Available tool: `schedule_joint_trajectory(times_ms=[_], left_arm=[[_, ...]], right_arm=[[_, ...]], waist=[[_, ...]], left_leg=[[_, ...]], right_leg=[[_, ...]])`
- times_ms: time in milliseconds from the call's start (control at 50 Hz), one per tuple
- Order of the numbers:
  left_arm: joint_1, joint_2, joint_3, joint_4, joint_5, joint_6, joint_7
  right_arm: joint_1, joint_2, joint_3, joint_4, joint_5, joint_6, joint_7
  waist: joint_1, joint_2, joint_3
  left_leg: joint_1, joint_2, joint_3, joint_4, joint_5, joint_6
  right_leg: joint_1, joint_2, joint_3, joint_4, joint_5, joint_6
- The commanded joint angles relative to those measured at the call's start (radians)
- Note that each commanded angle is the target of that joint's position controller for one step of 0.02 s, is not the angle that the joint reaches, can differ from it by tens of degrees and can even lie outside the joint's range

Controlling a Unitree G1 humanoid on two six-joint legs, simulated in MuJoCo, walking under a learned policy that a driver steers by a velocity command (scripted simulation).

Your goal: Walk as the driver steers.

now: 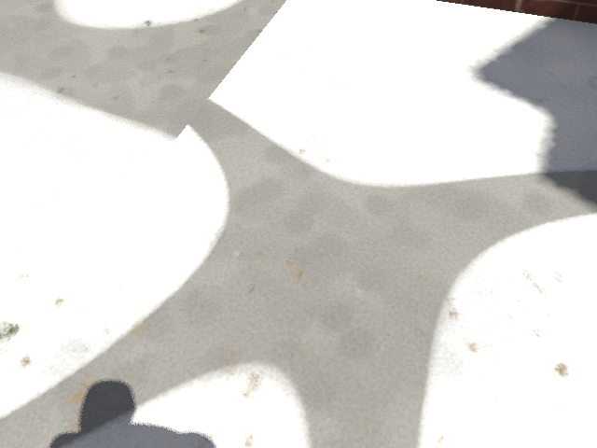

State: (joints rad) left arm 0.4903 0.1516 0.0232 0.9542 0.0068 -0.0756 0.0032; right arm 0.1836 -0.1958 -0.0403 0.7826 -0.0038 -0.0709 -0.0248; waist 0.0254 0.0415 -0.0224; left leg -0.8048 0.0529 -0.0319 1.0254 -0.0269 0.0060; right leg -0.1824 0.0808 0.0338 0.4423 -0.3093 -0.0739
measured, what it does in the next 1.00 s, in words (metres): walks ahead: left foot, then right foot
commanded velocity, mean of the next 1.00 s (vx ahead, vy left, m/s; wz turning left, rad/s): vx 0.50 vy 0.00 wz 0.01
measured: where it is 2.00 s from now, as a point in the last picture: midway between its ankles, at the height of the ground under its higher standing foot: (347, 240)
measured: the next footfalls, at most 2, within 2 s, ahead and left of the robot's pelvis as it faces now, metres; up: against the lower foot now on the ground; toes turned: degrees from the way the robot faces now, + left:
left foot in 0.22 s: +0.30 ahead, +0.10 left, +0.00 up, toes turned -2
right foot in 0.72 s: +0.56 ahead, -0.15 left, +0.00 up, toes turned -1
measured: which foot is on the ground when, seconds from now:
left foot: up 0.00-0.20, down 0.22-0.74, up 0.76-1.00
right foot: down 0.00-0.24, up 0.26-0.70, down 0.72-1.00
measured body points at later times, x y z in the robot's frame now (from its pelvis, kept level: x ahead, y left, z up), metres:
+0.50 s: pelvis +0.28 +0.01 +0.01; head +0.31 +0.02 +0.46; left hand +0.44 +0.28 -0.10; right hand +0.32 -0.25 -0.12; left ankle +0.26 +0.10 -0.74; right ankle +0.41 -0.17 -0.67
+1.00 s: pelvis +0.54 -0.06 +0.01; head +0.56 -0.07 +0.46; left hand +0.58 +0.21 -0.11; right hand +0.69 -0.33 -0.11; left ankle +0.66 +0.12 -0.67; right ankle +0.52 -0.15 -0.74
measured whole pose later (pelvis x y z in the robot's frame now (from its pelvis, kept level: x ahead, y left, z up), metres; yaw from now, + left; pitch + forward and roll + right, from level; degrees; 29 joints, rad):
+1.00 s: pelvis +0.54 -0.06 +0.01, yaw -1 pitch +2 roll +0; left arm 0.33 0.24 0.05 0.85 0.00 -0.09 -0.02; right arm 0.14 -0.29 -0.06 0.84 0.01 -0.07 0.00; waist 0.04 0.04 0.01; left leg -0.67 0.12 -0.05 0.90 -0.11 0.00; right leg -0.13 0.06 -0.03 0.25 -0.15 -0.07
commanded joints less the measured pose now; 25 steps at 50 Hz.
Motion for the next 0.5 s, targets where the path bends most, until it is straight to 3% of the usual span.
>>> schedule_joint_trajectory(times_ms=[20, 80, 140, 180, 200, 220, 240, 260, 280, 300, 320, 340, 380, 440, 500], left_arm=[[-0.029, 0.206, 0.046, -0.066, -0.029, -0.019, 0.03], [0.067, 0.177, 0.045, -0.02, -0.042, -0.008, 0.034], [0.108, 0.17, 0.049, 0.0, -0.028, 0.015, 0.034], [0.072, 0.197, 0.057, -0.016, -0.02, 0.021, 0.029], [0.018, 0.203, 0.056, -0.034, -0.02, 0.02, 0.021], [-0.06, 0.21, 0.054, -0.073, -0.009, 0.009, 0.012], [0.032, 0.123, 0.023, -0.079, -0.003, -0.014, -0.001], [0.088, 0.156, 0.026, -0.056, -0.011, -0.032, -0.015], [-0.005, 0.222, 0.051, -0.086, -0.035, -0.037, -0.017], [-0.104, 0.227, 0.054, -0.12, -0.038, -0.034, -0.009], [-0.146, 0.211, 0.058, -0.129, -0.025, -0.028, 0.002], [-0.139, 0.201, 0.066, -0.128, -0.014, -0.018, 0.011], [-0.107, 0.146, 0.059, -0.128, -0.01, -0.003, 0.018], [-0.218, 0.15, 0.061, -0.178, -0.006, -0.002, 0.021], [-0.343, 0.124, 0.047, -0.216, -0.004, -0.009, 0.01]], right_arm=[[-0.149, -0.009, 0.0, -0.11, 0.009, -0.015, 0.024], [-0.273, -0.011, -0.001, -0.147, 0.016, -0.011, 0.042], [-0.349, -0.021, -0.001, -0.179, 0.019, -0.024, 0.066], [-0.281, -0.055, -0.014, -0.167, 0.016, -0.035, 0.068], [-0.149, -0.093, -0.033, -0.131, 0.011, -0.037, 0.064], [0.079, -0.163, -0.056, -0.076, 0.001, -0.035, 0.055], [0.236, -0.26, -0.079, -0.047, -0.01, -0.029, 0.046], [0.263, -0.205, -0.066, -0.016, 0.013, -0.017, 0.044], [0.15, -0.161, -0.053, -0.031, 0.018, -0.007, 0.035], [0.048, -0.144, -0.044, -0.052, 0.016, -0.008, 0.036], [-0.01, -0.124, -0.037, -0.052, 0.009, -0.013, 0.044], [-0.037, -0.106, -0.03, -0.053, 0.001, -0.021, 0.049], [-0.029, -0.106, -0.03, -0.03, 0.002, -0.033, 0.057], [0.026, -0.148, -0.04, 0.014, 0.005, -0.036, 0.04], [0.081, -0.171, -0.043, 0.048, 0.013, -0.029, 0.027]], waist=[[0.002, -0.141, 0.034], [0.055, -0.122, 0.085], [0.064, -0.108, 0.084], [0.008, -0.131, 0.014], [-0.072, -0.131, -0.065], [-0.179, -0.116, -0.209], [-0.184, 0.099, -0.395], [-0.162, 0.176, -0.452], [-0.14, 0.11, -0.255], [-0.107, 0.028, -0.122], [-0.071, -0.03, -0.038], [-0.033, -0.024, -0.011], [0.002, 0.014, -0.01], [-0.009, 0.018, 0.016], [-0.043, 0.01, 0.034]], left_leg=[[0.18, -0.041, 0.022, -0.354, 0.166, -0.016], [0.138, -0.057, 0.03, -0.474, 0.167, 0.005], [0.098, -0.07, 0.04, -0.523, 0.028, 0.053], [0.296, -0.113, 0.07, -0.561, -0.043, 0.088], [0.522, -0.117, 0.064, -0.577, -0.005, 0.125], [0.882, -0.005, -0.058, -0.513, 0.116, 0.194], [1.309, 0.271, -0.446, -0.507, 0.133, 0.371], [1.331, 0.351, -0.668, -0.614, 0.042, 0.414], [1.163, 0.304, -0.553, -0.665, -0.069, 0.359], [0.973, 0.259, -0.436, -0.713, -0.049, 0.315], [0.815, 0.214, -0.362, -0.76, 0.007, 0.285], [0.715, 0.176, -0.302, -0.793, 0.058, 0.263], [0.612, 0.151, -0.237, -0.841, 0.096, 0.265], [0.585, 0.137, -0.165, -0.875, 0.15, 0.264], [0.572, 0.094, -0.091, -0.867, 0.18, 0.218]], right_leg=[[-0.054, -0.237, 0.157, -0.217, 0.609, -0.076], [0.103, -0.26, 0.173, -0.219, 0.567, -0.058], [0.265, -0.288, 0.172, -0.14, 0.665, -0.067], [0.258, -0.282, 0.156, -0.038, 0.92, -0.067], [0.185, -0.253, 0.132, 0.087, 1.03, -0.055], [-0.017, -0.215, 0.113, 0.312, 0.917, -0.034], [-0.399, -0.057, 0.054, 0.732, 0.333, 0.034], [-0.523, -0.034, 0.128, 0.866, -0.257, 0.037], [-0.608, -0.094, 0.115, 0.89, -0.194, 0.04], [-0.595, -0.139, 0.076, 0.84, -0.109, 0.043], [-0.558, -0.16, 0.053, 0.767, -0.057, 0.049], [-0.498, -0.183, 0.05, 0.719, -0.024, 0.057], [-0.423, -0.197, 0.037, 0.668, 0.012, 0.064], [-0.473, -0.212, 0.019, 0.528, 0.152, 0.085], [-0.431, -0.189, 0.0, 0.307, 0.337, 0.08]])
